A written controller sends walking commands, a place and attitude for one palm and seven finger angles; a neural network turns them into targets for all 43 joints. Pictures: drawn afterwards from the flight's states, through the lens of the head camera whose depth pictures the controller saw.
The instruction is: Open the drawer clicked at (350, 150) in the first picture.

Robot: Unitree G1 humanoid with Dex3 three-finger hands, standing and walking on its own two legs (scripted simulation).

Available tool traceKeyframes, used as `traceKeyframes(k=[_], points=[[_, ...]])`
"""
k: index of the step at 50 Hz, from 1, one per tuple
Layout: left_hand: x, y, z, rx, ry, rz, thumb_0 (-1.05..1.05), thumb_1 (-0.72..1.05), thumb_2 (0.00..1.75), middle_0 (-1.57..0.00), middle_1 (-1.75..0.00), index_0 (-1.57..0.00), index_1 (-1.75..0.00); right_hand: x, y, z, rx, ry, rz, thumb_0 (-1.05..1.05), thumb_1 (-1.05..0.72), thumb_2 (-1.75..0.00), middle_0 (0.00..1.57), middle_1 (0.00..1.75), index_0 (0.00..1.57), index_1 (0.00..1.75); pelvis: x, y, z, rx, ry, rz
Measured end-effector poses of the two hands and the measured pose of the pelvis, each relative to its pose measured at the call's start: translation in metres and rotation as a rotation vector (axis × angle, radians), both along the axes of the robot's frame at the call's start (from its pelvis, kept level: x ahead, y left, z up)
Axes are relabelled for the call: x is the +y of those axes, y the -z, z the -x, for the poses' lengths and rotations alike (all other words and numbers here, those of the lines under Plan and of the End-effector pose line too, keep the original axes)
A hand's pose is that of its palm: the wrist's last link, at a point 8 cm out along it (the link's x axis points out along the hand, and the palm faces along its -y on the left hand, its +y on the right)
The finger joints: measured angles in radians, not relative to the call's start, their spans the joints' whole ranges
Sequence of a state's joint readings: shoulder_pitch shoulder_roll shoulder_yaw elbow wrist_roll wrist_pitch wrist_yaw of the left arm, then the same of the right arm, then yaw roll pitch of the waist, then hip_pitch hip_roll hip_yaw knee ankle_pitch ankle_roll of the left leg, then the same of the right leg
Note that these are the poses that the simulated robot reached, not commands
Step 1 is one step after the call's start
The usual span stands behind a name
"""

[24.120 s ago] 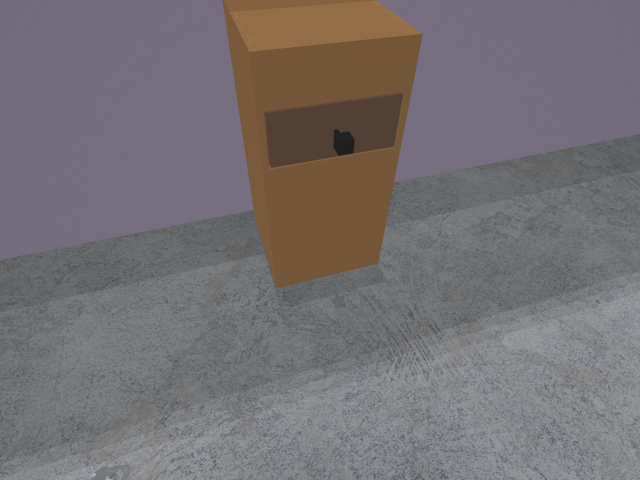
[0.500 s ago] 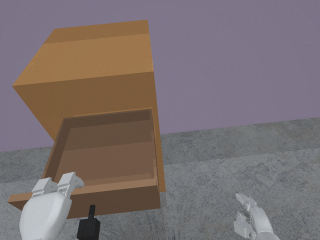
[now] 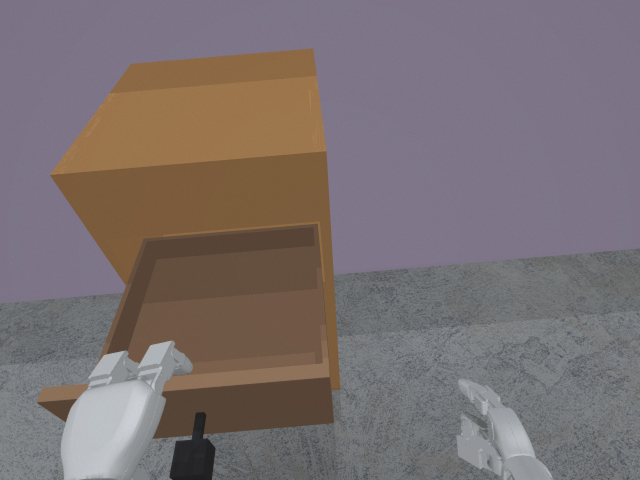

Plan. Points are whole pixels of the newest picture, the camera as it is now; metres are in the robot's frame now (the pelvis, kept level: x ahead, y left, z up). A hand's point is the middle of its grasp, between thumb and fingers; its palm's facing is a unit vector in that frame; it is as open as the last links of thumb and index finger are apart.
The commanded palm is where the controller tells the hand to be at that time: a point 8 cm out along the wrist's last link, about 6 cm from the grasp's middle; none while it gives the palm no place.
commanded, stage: draw the hand back to the body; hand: left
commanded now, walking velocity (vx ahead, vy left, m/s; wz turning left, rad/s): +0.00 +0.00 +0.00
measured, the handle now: (196, 444) +0.17 +0.23 -0.10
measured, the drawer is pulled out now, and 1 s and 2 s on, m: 0.30 0.30 0.30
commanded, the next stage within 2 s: step back with the hand held close in 1.56 s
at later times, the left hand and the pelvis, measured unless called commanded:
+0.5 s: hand (126, 407) +0.15 +0.24 +0.09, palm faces +0.08 -0.11 -0.99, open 13.9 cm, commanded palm +0.12 +0.24 +0.14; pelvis +0.00 +0.00 +0.01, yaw +0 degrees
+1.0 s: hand (132, 352) +0.18 +0.22 +0.15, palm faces +0.40 -0.82 -0.41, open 11.8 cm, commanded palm +0.12 +0.25 +0.17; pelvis +0.01 -0.02 +0.01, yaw +3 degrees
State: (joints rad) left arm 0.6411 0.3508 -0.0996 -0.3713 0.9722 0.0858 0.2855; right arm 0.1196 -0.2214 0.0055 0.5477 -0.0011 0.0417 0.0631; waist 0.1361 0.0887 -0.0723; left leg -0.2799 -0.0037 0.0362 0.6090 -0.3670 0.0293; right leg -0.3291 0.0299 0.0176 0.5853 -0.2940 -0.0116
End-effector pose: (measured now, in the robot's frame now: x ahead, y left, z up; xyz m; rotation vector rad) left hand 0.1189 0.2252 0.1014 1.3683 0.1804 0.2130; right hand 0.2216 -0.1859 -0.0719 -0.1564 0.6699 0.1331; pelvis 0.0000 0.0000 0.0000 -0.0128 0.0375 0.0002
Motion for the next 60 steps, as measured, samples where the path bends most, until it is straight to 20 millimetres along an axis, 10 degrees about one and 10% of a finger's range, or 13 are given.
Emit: traceKeyframes(k=[29, 33, 37, 60], points=[[0.018, -0.045, -0.006, -0.051, -0.013, -0.093, 0.00, -0.49, 0.30, -0.32, -1.20, -0.32, -1.20, -0.011, -0.002, -0.003, 0.020, 0.013, 0.022, 0.02, -0.90, -0.90, 0.20, 0.30, 0.20, 0.30, -0.006, -0.007, -0.003, -0.033, -0.011, 0.001], [0.022, -0.038, -0.007, -0.200, -0.112, 0.566, -0.01, -0.47, 0.31, -0.31, -1.19, -0.32, -1.18, -0.011, -0.009, 0.000, -0.053, 0.055, 0.019, 0.02, -0.90, -0.90, 0.20, 0.30, 0.20, 0.30, -0.009, -0.008, -0.003, -0.073, -0.036, -0.003], [0.018, -0.037, -0.010, -0.303, -0.110, 0.834, -0.01, -0.41, 0.34, -0.31, -1.14, -0.31, -1.14, -0.015, -0.015, 0.010, -0.088, 0.079, 0.056, 0.01, -0.90, -0.90, 0.20, 0.30, 0.20, 0.30, -0.014, -0.010, -0.008, -0.089, -0.056, -0.007], [0.028, -0.081, -0.012, -0.458, -0.034, 0.823, 0.00, 0.32, 0.65, -0.25, -0.67, -0.25, -0.67, -0.045, -0.011, 0.016, -0.058, 0.119, 0.094, 0.02, -0.90, -0.90, 0.20, 0.30, 0.20, 0.30, -0.026, -0.016, -0.009, -0.078, -0.065, -0.006]])
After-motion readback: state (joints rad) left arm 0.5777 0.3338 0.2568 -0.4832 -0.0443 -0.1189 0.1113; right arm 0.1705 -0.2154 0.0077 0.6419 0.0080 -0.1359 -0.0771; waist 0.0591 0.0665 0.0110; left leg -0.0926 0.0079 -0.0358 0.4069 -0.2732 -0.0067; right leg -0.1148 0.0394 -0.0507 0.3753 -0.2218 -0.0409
